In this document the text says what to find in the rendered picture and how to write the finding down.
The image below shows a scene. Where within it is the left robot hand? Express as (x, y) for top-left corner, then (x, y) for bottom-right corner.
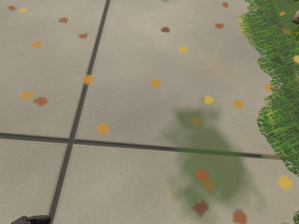
(11, 215), (51, 224)

